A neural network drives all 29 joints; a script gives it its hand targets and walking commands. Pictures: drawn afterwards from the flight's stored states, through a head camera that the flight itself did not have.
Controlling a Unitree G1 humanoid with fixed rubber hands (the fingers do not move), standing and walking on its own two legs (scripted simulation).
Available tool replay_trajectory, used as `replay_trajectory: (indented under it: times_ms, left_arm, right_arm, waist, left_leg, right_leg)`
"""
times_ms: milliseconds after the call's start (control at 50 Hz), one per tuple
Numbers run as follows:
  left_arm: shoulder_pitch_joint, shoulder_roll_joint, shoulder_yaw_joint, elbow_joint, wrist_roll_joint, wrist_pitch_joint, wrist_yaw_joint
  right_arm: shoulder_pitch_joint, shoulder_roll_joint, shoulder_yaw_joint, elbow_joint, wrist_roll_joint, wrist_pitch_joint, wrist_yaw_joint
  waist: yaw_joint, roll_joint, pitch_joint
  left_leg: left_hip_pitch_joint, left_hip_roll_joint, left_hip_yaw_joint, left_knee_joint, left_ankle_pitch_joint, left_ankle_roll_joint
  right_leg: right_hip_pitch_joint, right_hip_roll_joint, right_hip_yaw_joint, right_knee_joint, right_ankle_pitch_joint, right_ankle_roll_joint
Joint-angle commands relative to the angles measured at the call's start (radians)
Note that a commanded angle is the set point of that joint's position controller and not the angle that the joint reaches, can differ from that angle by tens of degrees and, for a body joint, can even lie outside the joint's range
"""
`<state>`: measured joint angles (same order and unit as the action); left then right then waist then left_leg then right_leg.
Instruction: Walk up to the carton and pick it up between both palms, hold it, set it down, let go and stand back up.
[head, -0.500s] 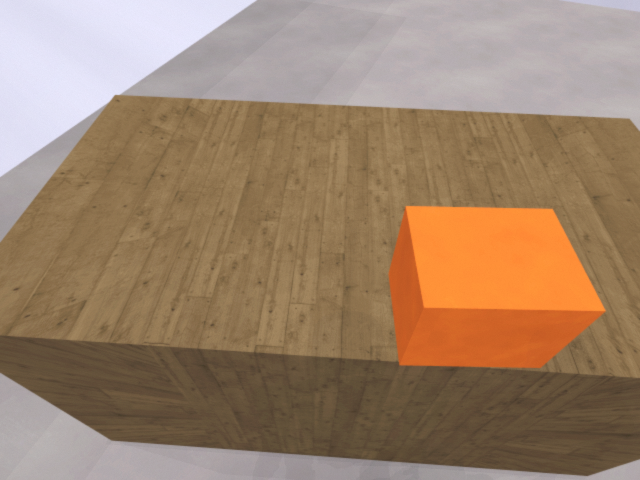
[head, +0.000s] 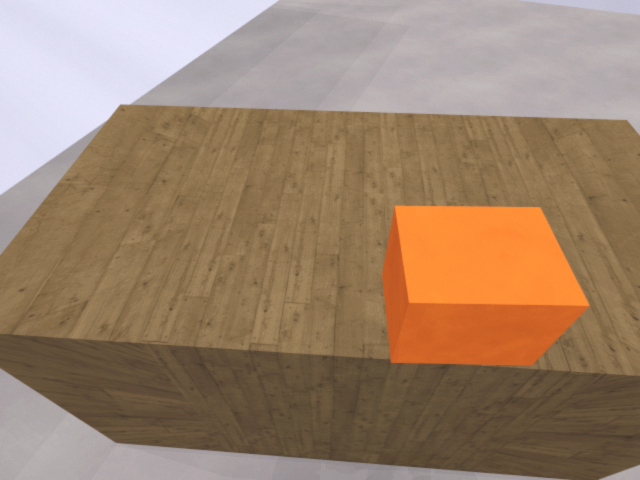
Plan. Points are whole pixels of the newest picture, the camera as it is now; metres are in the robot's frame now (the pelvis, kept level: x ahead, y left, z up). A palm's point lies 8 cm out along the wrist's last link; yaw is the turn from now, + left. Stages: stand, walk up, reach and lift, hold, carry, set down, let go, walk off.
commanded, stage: walk up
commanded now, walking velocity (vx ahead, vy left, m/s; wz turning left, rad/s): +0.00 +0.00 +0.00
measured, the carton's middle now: (464, 286) +0.37 -0.19 +0.00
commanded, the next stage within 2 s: none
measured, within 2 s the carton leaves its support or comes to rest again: neither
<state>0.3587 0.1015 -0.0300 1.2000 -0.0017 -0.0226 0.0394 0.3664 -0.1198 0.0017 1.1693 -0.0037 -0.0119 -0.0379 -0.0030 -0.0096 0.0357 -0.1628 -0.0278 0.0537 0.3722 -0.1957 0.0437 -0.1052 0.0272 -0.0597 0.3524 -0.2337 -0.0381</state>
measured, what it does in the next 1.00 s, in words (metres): steps to the right: right foot, then left foot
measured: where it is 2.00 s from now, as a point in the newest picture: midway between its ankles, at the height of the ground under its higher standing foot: outside the picture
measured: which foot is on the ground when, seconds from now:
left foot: down 0.00-0.54, up 0.56-0.90, down 0.92-1.00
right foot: down 0.00-0.16, up 0.18-0.50, down 0.52-1.00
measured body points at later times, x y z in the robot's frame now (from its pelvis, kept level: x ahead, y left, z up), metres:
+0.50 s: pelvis -0.01 -0.08 -0.01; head +0.00 -0.07 +0.44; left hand +0.02 +0.16 -0.17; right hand -0.05 -0.33 -0.16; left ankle +0.00 +0.09 -0.75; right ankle +0.00 -0.24 -0.73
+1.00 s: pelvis +0.01 -0.15 +0.00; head +0.01 -0.14 +0.45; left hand -0.02 +0.05 -0.17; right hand -0.01 -0.36 -0.16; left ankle -0.02 -0.03 -0.75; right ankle +0.00 -0.23 -0.75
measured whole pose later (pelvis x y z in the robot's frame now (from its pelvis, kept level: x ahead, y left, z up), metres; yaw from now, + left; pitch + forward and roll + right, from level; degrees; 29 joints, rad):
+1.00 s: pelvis +0.01 -0.15 +0.00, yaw +0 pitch -1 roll +0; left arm 0.34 0.10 0.00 1.11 0.00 -0.03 0.05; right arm 0.30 -0.12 -0.03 1.16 -0.01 0.01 -0.05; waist 0.00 -0.03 0.01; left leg -0.12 0.01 0.04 0.40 -0.25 0.00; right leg -0.17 0.04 -0.07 0.41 -0.23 -0.06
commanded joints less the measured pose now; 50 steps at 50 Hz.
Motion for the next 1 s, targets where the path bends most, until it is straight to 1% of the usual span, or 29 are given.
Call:
replay_trajectory:
  times_ms: [0, 80, 100, 120, 140, 200, 240, 340, 360, 380, 400, 420, 440, 460, 500, 520, 540, 580, 600, 640, 700, 740, 780, 820, 840, 900, 920, 940, 980]
  left_arm:
    - [0.061, 0.042, 0.002, 0.001, -0.005, -0.008, 0.003]
    - [0.075, 0.037, 0.001, 0.008, -0.005, -0.003, 0.0]
    - [0.05, 0.176, 0.063, -0.009, 0.006, 0.023, 0.007]
    - [-0.002, 0.166, 0.068, -0.041, 0.016, 0.037, 0.005]
    - [-0.013, 0.155, 0.072, -0.055, 0.023, 0.053, -0.002]
    - [0.023, 0.083, 0.082, -0.094, 0.033, 0.067, -0.011]
    - [-0.016, 0.103, 0.099, -0.119, 0.035, 0.068, -0.02]
    - [-0.027, 0.087, 0.113, -0.146, 0.021, 0.075, -0.025]
    - [-0.043, 0.022, 0.082, -0.184, 0.005, 0.054, -0.032]
    - [-0.035, 0.038, 0.085, -0.183, -0.008, 0.043, -0.03]
    - [-0.073, 0.071, 0.092, -0.179, 0.001, 0.04, -0.023]
    - [-0.061, 0.076, 0.094, -0.176, -0.003, 0.038, -0.017]
    - [0.013, 0.097, 0.098, -0.139, 0.002, 0.034, -0.012]
    - [0.108, 0.099, 0.093, -0.117, 0.01, 0.026, -0.006]
    - [0.108, 0.185, 0.089, -0.122, 0.022, 0.007, -0.006]
    - [0.033, 0.192, 0.081, -0.151, 0.023, 0.01, -0.008]
    - [-0.005, 0.218, 0.082, -0.153, 0.017, 0.011, -0.011]
    - [-0.081, 0.129, 0.06, -0.168, 0.019, 0.005, -0.018]
    - [-0.121, 0.107, 0.054, -0.194, 0.02, 0.001, -0.011]
    - [-0.097, 0.109, 0.053, -0.189, 0.007, -0.016, -0.008]
    - [0.089, 0.081, 0.044, -0.119, -0.005, -0.035, -0.002]
    - [0.102, 0.079, 0.042, -0.103, 0.005, -0.039, 0.011]
    - [0.038, 0.102, 0.051, -0.13, 0.009, -0.036, 0.018]
    - [0.061, 0.093, 0.049, -0.114, 0.014, -0.025, 0.015]
    - [0.06, 0.078, 0.043, -0.105, 0.013, -0.018, 0.013]
    - [0.063, 0.072, 0.047, -0.105, 0.005, -0.019, 0.008]
    - [0.062, 0.063, 0.043, -0.108, -0.003, -0.016, 0.005]
    - [0.051, 0.037, 0.04, -0.107, -0.004, -0.01, 0.004]
    - [0.041, 0.053, 0.043, -0.102, 0.004, -0.002, 0.0]
  right_arm:
    - [0.105, -0.049, -0.01, 0.005, 0.001, -0.002, -0.003]
    - [0.109, -0.045, -0.007, 0.002, -0.001, -0.005, -0.004]
    - [0.108, -0.195, -0.055, -0.066, -0.019, -0.004, -0.023]
    - [0.181, -0.24, -0.076, -0.057, -0.027, -0.002, -0.032]
    - [0.214, -0.229, -0.077, -0.046, -0.021, 0.001, -0.043]
    - [0.049, -0.203, -0.088, -0.108, -0.028, 0.008, -0.045]
    - [0.025, -0.153, -0.073, -0.117, -0.03, 0.011, -0.04]
    - [0.015, -0.178, -0.09, -0.129, -0.032, 0.001, -0.031]
    - [0.006, -0.082, -0.052, -0.084, -0.008, 0.008, -0.026]
    - [0.01, -0.09, -0.057, -0.086, -0.02, 0.012, -0.02]
    - [0.041, -0.087, -0.06, -0.085, -0.025, 0.018, -0.015]
    - [0.057, -0.115, -0.064, -0.079, -0.031, 0.021, -0.012]
    - [0.032, -0.148, -0.072, -0.077, -0.031, 0.025, -0.014]
    - [0.055, -0.166, -0.074, -0.074, -0.03, 0.029, -0.012]
    - [0.142, -0.053, -0.04, -0.082, -0.018, 0.029, 0.004]
    - [0.126, -0.057, -0.047, -0.078, -0.013, 0.049, 0.003]
    - [0.083, -0.073, -0.05, -0.099, -0.003, 0.062, 0.001]
    - [0.053, -0.077, -0.059, -0.089, -0.011, 0.069, 0.018]
    - [0.121, -0.059, -0.048, -0.061, -0.009, 0.065, 0.028]
    - [0.193, -0.051, -0.042, -0.024, -0.013, 0.052, 0.026]
    - [0.005, -0.091, -0.054, -0.057, -0.008, 0.031, 0.009]
    - [-0.018, -0.069, -0.057, -0.06, -0.001, 0.029, 0.01]
    - [0.03, -0.015, -0.035, -0.039, -0.001, 0.027, 0.0]
    - [-0.004, -0.036, -0.042, -0.036, -0.012, 0.029, -0.01]
    - [0.021, -0.024, -0.036, -0.025, -0.001, 0.026, -0.013]
    - [0.081, -0.054, -0.038, 0.008, -0.009, 0.015, -0.013]
    - [0.081, -0.062, -0.032, 0.007, -0.006, 0.012, -0.013]
    - [0.074, -0.063, -0.028, 0.015, -0.001, 0.01, -0.007]
    - [0.044, -0.018, -0.017, 0.018, 0.0, 0.007, -0.008]
  waist:
    - [-0.017, 0.007, 0.035]
    - [-0.013, -0.055, 0.086]
    - [-0.064, -0.173, 0.105]
    - [-0.097, -0.07, 0.064]
    - [-0.102, -0.019, 0.063]
    - [-0.03, 0.187, 0.075]
    - [-0.017, 0.135, 0.093]
    - [-0.005, 0.206, -0.005]
    - [0.035, 0.375, -0.055]
    - [0.025, 0.395, -0.07]
    - [-0.021, 0.331, -0.011]
    - [-0.009, 0.358, 0.005]
    - [0.02, 0.273, 0.039]
    - [0.045, 0.161, 0.073]
    - [-0.003, -0.231, 0.039]
    - [-0.027, -0.227, 0.062]
    - [-0.008, -0.404, 0.111]
    - [-0.021, -0.294, 0.207]
    - [-0.064, -0.237, 0.157]
    - [-0.081, -0.172, 0.033]
    - [0.012, -0.122, -0.079]
    - [0.02, -0.118, -0.092]
    - [-0.005, -0.169, -0.112]
    - [0.003, -0.112, -0.044]
    - [-0.014, -0.141, -0.011]
    - [-0.002, 0.012, -0.049]
    - [0.001, 0.011, -0.025]
    - [0.004, 0.125, 0.009]
    - [-0.001, 0.143, 0.09]
  left_leg:
    - [-0.014, 0.108, -0.135, -0.054, 0.076, -0.01]
    - [-0.022, 0.108, -0.13, -0.051, 0.084, -0.012]
    - [0.1, 0.277, -0.267, -0.006, 0.145, 0.042]
    - [0.126, 0.428, -0.458, -0.067, 0.166, 0.115]
    - [0.052, 0.499, -0.524, -0.121, 0.077, 0.157]
    - [-0.126, 0.434, -0.407, -0.187, -0.129, 0.144]
    - [-0.153, 0.343, -0.296, -0.179, -0.108, 0.085]
    - [-0.031, 0.257, -0.138, -0.097, 0.039, 0.032]
    - [-0.088, 0.111, -0.018, -0.101, -0.035, 0.019]
    - [-0.077, 0.095, -0.011, -0.071, -0.061, 0.024]
    - [-0.09, 0.106, -0.027, -0.068, -0.058, 0.03]
    - [-0.084, 0.132, -0.049, -0.042, -0.028, 0.037]
    - [-0.139, 0.167, -0.07, 0.001, 0.012, 0.038]
    - [-0.176, 0.17, -0.09, 0.071, -0.039, 0.026]
    - [-0.293, 0.082, -0.035, 0.243, -0.248, -0.059]
    - [-0.22, 0.057, -0.031, 0.342, -0.312, -0.061]
    - [-0.159, 0.068, -0.065, 0.366, -0.329, -0.045]
    - [-0.175, 0.073, -0.076, 0.432, -0.22, -0.043]
    - [-0.208, 0.067, -0.061, 0.442, -0.19, -0.041]
    - [-0.253, 0.055, -0.036, 0.462, -0.153, -0.052]
    - [-0.194, 0.052, -0.052, 0.381, -0.157, -0.066]
    - [-0.206, 0.036, -0.042, 0.286, -0.168, -0.076]
    - [-0.188, 0.056, -0.021, 0.173, -0.178, -0.08]
    - [-0.106, 0.047, -0.022, 0.057, -0.118, -0.077]
    - [-0.035, 0.076, -0.039, -0.017, -0.026, -0.075]
    - [0.147, 0.14, -0.106, -0.021, 0.218, -0.041]
    - [0.137, 0.164, -0.138, -0.013, 0.222, -0.025]
    - [0.026, 0.159, -0.142, -0.027, 0.207, 0.003]
    - [-0.018, 0.133, -0.132, -0.057, 0.122, 0.002]
  right_leg:
    - [-0.049, -0.133, 0.127, -0.073, 0.084, 0.001]
    - [-0.089, -0.125, 0.121, -0.072, 0.082, 0.009]
    - [-0.288, -0.062, 0.017, 0.129, 0.04, 0.029]
    - [-0.376, -0.041, -0.023, 0.334, -0.133, 0.059]
    - [-0.383, -0.047, 0.015, 0.487, -0.223, 0.062]
    - [-0.381, -0.057, 0.091, 0.646, -0.203, 0.072]
    - [-0.38, -0.045, 0.09, 0.68, -0.108, 0.078]
    - [-0.376, -0.021, 0.043, 0.585, -0.054, 0.108]
    - [-0.218, -0.039, 0.037, 0.39, -0.077, 0.103]
    - [-0.182, -0.027, -0.001, 0.32, -0.089, 0.115]
    - [-0.181, 0.0, -0.051, 0.289, -0.127, 0.119]
    - [-0.162, -0.008, -0.052, 0.203, -0.136, 0.114]
    - [-0.106, -0.02, -0.062, 0.094, -0.038, 0.105]
    - [-0.057, -0.051, -0.015, -0.019, 0.003, 0.109]
    - [-0.015, -0.3, 0.289, -0.099, 0.091, 0.061]
    - [-0.198, -0.339, 0.33, -0.158, -0.081, 0.024]
    - [-0.398, -0.342, 0.398, -0.263, -0.329, -0.035]
    - [-0.381, -0.251, 0.292, -0.267, -0.276, -0.009]
    - [-0.265, -0.22, 0.199, -0.209, -0.126, -0.003]
    - [-0.054, -0.215, 0.117, -0.118, 0.224, 0.011]
    - [0.054, -0.22, 0.187, -0.062, 0.396, -0.003]
    - [0.133, -0.218, 0.171, -0.025, 0.505, -0.036]
    - [0.149, -0.232, 0.142, 0.0, 0.505, -0.086]
    - [0.056, -0.239, 0.184, 0.01, 0.492, -0.088]
    - [-0.014, -0.234, 0.19, -0.002, 0.445, -0.083]
    - [-0.108, -0.169, 0.162, 0.001, 0.301, -0.03]
    - [-0.131, -0.144, 0.14, -0.018, 0.19, -0.018]
    - [-0.054, -0.116, 0.115, -0.032, 0.129, -0.013]
    - [-0.085, -0.119, 0.134, -0.038, 0.101, -0.017]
